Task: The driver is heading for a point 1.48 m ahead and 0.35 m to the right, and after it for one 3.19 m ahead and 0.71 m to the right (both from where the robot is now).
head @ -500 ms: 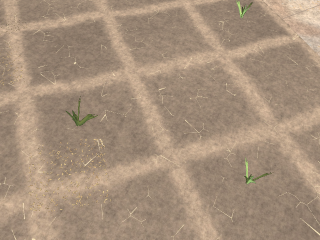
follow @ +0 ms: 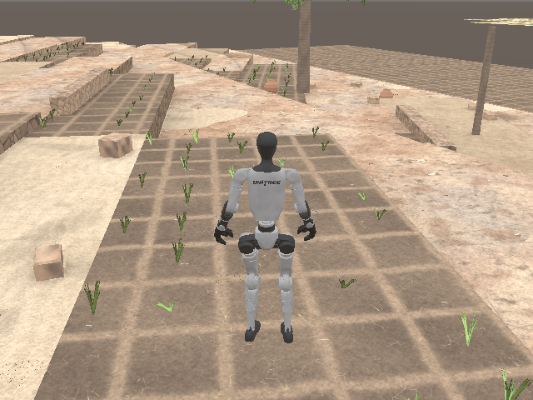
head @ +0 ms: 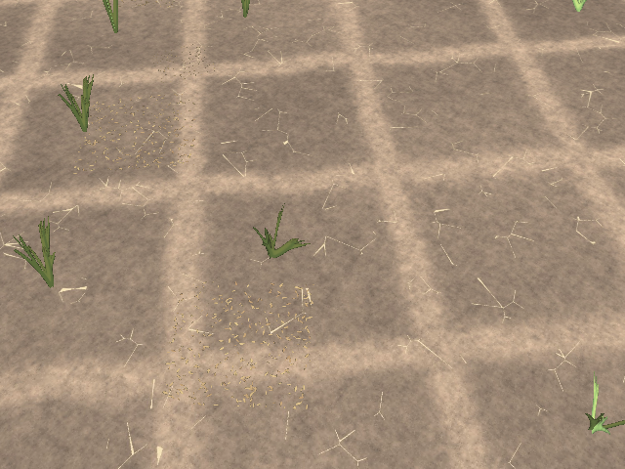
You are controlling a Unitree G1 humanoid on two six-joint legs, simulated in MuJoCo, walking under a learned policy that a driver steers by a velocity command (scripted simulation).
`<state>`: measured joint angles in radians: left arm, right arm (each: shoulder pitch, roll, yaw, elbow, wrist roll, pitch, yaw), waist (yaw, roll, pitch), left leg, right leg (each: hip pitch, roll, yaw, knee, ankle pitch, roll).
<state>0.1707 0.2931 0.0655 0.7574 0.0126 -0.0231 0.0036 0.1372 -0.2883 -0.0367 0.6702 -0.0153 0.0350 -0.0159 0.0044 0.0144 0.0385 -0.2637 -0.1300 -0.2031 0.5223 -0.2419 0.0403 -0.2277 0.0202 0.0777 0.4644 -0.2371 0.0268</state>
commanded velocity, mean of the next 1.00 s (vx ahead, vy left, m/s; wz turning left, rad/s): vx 0.20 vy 0.00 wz -0.33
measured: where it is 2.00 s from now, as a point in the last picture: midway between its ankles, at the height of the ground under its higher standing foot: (458, 370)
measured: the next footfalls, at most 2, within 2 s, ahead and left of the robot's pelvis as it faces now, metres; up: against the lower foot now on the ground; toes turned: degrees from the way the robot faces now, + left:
right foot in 0.64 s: +0.03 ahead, -0.18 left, +0.00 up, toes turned -22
left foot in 1.12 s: +0.44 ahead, -0.15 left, +0.00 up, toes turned -19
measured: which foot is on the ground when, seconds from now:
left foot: down 0.00-0.64, up 0.66-1.00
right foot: down 0.00-0.30, up 0.32-0.62, down 0.64-1.00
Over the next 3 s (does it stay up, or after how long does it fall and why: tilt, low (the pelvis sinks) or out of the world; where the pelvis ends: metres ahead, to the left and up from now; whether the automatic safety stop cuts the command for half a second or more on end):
stays up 1.09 -0.25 0.00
